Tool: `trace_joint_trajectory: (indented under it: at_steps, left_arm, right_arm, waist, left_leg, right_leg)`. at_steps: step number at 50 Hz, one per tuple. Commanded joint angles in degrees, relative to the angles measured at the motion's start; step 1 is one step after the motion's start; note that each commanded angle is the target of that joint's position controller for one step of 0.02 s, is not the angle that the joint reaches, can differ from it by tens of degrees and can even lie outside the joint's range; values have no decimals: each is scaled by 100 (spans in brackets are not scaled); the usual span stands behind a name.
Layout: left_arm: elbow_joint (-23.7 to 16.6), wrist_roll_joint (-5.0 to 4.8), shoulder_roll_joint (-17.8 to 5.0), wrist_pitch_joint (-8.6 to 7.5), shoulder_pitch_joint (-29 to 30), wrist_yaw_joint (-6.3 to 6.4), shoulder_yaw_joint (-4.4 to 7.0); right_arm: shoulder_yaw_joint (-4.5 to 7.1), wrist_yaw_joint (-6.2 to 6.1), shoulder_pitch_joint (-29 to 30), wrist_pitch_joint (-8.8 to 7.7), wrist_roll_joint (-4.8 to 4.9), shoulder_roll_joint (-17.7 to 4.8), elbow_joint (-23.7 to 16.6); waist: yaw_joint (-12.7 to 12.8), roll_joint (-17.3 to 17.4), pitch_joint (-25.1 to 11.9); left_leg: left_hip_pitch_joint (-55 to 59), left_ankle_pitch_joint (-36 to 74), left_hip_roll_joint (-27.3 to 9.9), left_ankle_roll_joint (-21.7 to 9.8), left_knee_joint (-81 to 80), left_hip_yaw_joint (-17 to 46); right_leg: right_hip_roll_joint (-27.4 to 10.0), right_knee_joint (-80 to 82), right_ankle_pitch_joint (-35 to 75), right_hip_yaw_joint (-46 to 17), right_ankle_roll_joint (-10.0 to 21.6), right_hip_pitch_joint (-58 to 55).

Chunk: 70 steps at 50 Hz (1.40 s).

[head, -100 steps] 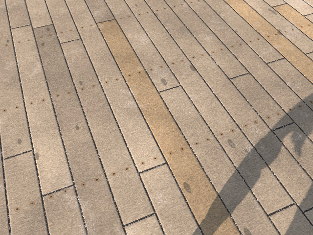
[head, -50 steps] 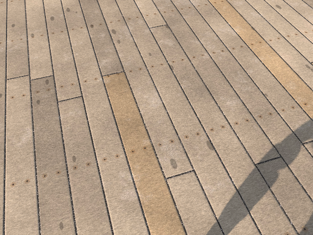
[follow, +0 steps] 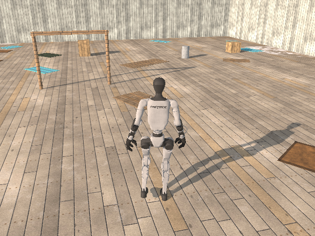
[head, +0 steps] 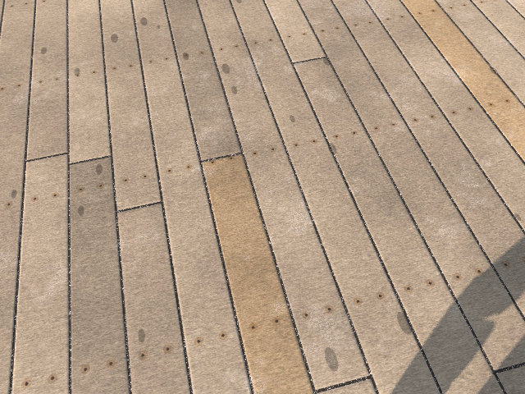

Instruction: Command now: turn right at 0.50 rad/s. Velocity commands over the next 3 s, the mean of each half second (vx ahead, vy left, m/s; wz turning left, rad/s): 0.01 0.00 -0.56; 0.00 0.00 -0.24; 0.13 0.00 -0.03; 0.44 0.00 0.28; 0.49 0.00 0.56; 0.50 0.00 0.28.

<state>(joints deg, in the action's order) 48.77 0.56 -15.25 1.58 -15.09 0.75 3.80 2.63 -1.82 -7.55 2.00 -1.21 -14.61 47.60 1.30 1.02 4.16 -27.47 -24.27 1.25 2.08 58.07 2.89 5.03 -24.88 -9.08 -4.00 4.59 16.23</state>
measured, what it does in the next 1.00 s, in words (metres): steps on the spot, turning right: left foot, then right foot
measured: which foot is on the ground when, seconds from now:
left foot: up 0.00-0.22, down 0.24-0.70, up 0.72-1.00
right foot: down 0.00-0.24, up 0.26-0.68, down 0.70-1.00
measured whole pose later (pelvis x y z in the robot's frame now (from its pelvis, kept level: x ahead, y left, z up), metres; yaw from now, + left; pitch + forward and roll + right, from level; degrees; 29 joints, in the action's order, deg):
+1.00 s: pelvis -0.04 +0.02 +0.00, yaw -24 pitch -1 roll +0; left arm 46.9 1.1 -12.2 0.7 -8.4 0.9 -0.7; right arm 1.9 -0.9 -15.0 3.6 -0.6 -15.3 49.2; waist -1.2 1.9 2.7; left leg -14.1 -22.9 -1.3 1.1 36.6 0.6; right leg 3.7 -23.3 -12.5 -0.9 3.8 9.6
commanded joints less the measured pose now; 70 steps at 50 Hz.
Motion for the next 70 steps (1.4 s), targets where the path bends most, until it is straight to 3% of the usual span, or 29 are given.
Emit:
trace_joint_trajectory:
  at_steps: [1,8,11,12,13,14,15,16,17,18,20,26,31,34,35,36,37,39,42,48,51,53,54,56,60,63,65,67,70]
  left_arm:
    - [-337,21,-946,-27,-193,9,247]
    - [-562,81,-1054,92,93,-80,335]
    - [-668,5,-1013,138,481,-108,334]
    - [-730,-42,-825,124,463,-92,282]
    - [-844,-98,-360,90,185,-85,177]
    - [-776,64,-779,83,172,-26,277]
    - [-722,128,-999,88,177,-40,339]
    - [-612,124,-959,114,63,-81,354]
    - [-538,115,-907,161,-69,-130,349]
    - [-503,105,-878,202,-137,-194,336]
    - [-568,60,-834,236,46,-272,294]
    - [-866,17,-651,301,633,-350,159]
    - [-924,-58,-527,265,569,-274,40]
    - [-779,31,-474,130,191,-185,-25]
    - [-781,149,-782,39,130,-138,9]
    - [-975,91,-1368,-26,362,-119,76]
    - [-810,38,-1183,-70,51,-68,71]
    - [-805,51,-619,-77,735,-45,-137]
    - [-720,25,-563,-109,740,28,-197]
    - [-409,67,-584,-135,584,40,-231]
    - [-281,27,-577,-131,708,65,-239]
    - [-204,1,-416,-176,616,59,-293]
    - [-124,-7,-399,-181,318,24,-263]
    - [145,10,-453,-138,432,39,-251]
    - [442,4,-447,-157,351,32,-236]
    - [612,37,-502,-111,257,28,-191]
    - [501,93,-392,-99,491,-33,-199]
    - [380,166,-193,-190,664,-97,-245]
    - [366,106,-351,-345,486,-188,-187]
  right_arm:
    - [66,-19,-194,24,34,-394,-318]
    - [31,-62,-173,-92,116,-509,-565]
    - [22,-123,-826,-204,136,-501,-473]
    - [86,-174,-939,-246,75,-775,-464]
    - [193,-203,-752,-234,-29,-1383,-611]
    - [229,-150,-332,-195,-85,-1520,-732]
    - [136,-112,-264,-197,-78,-1126,-798]
    - [53,-86,-11,-206,-28,-815,-845]
    - [24,-77,160,-207,-17,-722,-917]
    - [22,-97,148,-211,-19,-724,-958]
    - [39,-90,-177,-212,-31,-753,-928]
    - [166,-48,-834,-220,-35,-969,-753]
    - [213,102,-682,-209,-48,-1110,-683]
    - [208,133,-615,-125,61,-1100,-583]
    - [138,148,-838,-113,49,-828,-585]
    - [-34,180,-974,-102,-2,-224,-832]
    - [19,73,-598,26,29,-549,-743]
    - [82,106,-643,96,105,-702,-588]
    - [112,154,-968,96,-7,-728,-297]
    - [5,82,-769,117,57,-459,-126]
    - [-44,13,-994,46,74,-357,82]
    - [-56,-22,-1111,-91,-32,-538,201]
    - [-12,-3,-888,-139,-4,-843,213]
    - [-85,88,-717,-198,61,-500,324]
    - [-112,33,-816,-238,64,-467,597]
    - [-21,44,-994,-172,26,-660,718]
    - [42,63,-1268,-132,27,-799,787]
    - [123,59,-1437,-163,14,-877,909]
    - [158,101,-1134,-304,1,-860,842]
  waist:
    - [-7,-725,-752]
    - [44,-968,-753]
    - [-332,-915,-727]
    - [-325,-500,-659]
    - [-87,922,-702]
    - [-49,1006,-408]
    - [53,560,-347]
    - [206,358,-247]
    - [283,471,-254]
    - [245,719,-324]
    - [42,708,-418]
    - [-362,811,-546]
    - [-312,1047,-659]
    - [19,719,-662]
    - [-48,-94,-859]
    - [-289,-1512,-787]
    - [183,-1159,-826]
    - [-208,-894,-288]
    - [-273,-913,-457]
    - [-97,-885,-382]
    - [-266,-699,-430]
    - [-269,-309,-575]
    - [80,146,-390]
    - [-108,297,-178]
    - [-123,242,-215]
    - [-210,194,-97]
    - [-376,490,400]
    - [-418,854,582]
    - [-196,565,305]
  left_leg:
    - [-93,62,36,124,-453,-69]
    - [616,-20,209,-40,-1713,24]
    - [1725,644,294,-229,-3458,-19]
    - [2193,621,-228,-361,-4277,479]
    - [2615,305,-1816,-851,-4835,2165]
    - [1759,1094,-2414,-1408,-4802,2635]
    - [1450,1761,-2274,-1547,-4620,2248]
    - [1333,2109,-1872,-1407,-4486,1596]
    - [1450,2379,-1510,-1233,-4383,1050]
    - [1660,2779,-1347,-1196,-4281,727]
    - [2091,3447,-1298,-1259,-4098,411]
    - [2835,3790,-1677,-1460,-3871,278]
    - [2281,4066,-1665,-1421,-3558,76]
    - [1754,3568,-1456,-972,-2965,-165]
    - [1054,2398,-1150,-589,-2292,-454]
    - [-29,-723,-332,-177,-1525,-950]
    - [451,-1075,-405,-170,-1032,-287]
    - [470,-427,-422,-182,-883,-129]
    - [654,34,-292,-103,-854,-249]
    - [1140,38,-197,-82,-2091,-301]
    - [1783,883,-159,-178,-3351,-355]
    - [2698,2131,-715,-271,-3966,262]
    - [2425,2562,-958,-409,-3739,494]
    - [1692,1855,-800,-419,-3911,376]
    - [1843,1717,-693,-390,-4040,301]
    - [1730,-904,-561,-679,-4079,440]
    - [1658,-2233,-1016,-1056,-4573,1229]
    - [1717,-2320,-1855,-1499,-5235,2186]
    - [1910,-1347,-1773,-1479,-5278,1821]
  right_leg:
    - [-1329,690,1362,-1598,964,-692]
    - [-1245,643,718,-2342,761,-447]
    - [-962,368,447,-2458,337,-11]
    - [-608,-6,-408,-2195,1,468]
    - [235,-1295,-1779,-1062,-360,1321]
    - [440,-2479,-2396,-305,-442,1599]
    - [99,-3250,-2207,-351,-452,1321]
    - [28,-3653,-1874,-308,-461,1246]
    - [13,-3969,-1591,-220,-507,1280]
    - [2,-4234,-1469,-110,-576,1399]
    - [-63,-4228,-1417,48,-726,1586]
    - [-292,-3011,-1680,245,-815,1485]
    - [-203,-1571,-1817,617,-515,245]
    - [-222,686,-127,625,-307,-910]
    - [-1001,1148,136,-433,-201,-1717]
    - [-2603,959,2508,-2127,356,-1945]
    - [-2674,767,2638,-1809,1007,-1129]
    - [-1959,965,1855,-1066,767,-776]
    - [-1557,810,2614,-574,590,-1031]
    - [-1546,733,1679,-730,646,-903]
    - [-1462,571,1237,-836,497,-697]
    - [-1253,490,561,-815,85,-167]
    - [-846,641,114,-511,-11,-174]
    - [-747,680,105,-370,-94,-829]
    - [-847,653,346,-387,-82,-840]
    - [-457,301,-1912,-140,28,-275]
    - [-277,-333,-2416,67,54,660]
    - [-367,-1435,-1475,570,-47,1004]
    - [-604,-1700,-1653,470,-34,1027]
Next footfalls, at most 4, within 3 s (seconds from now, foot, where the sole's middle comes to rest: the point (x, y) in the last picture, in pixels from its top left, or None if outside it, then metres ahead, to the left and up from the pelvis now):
0.24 left None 0.05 0.13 -0.78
0.70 right None -0.04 -0.07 -0.78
1.06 left None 0.03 0.13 -0.78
1.98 left None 0.36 -0.07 -0.78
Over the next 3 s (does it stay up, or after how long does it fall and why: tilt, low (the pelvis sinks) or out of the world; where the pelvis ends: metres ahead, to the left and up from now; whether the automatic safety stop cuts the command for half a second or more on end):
stays up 0.73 -0.12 0.00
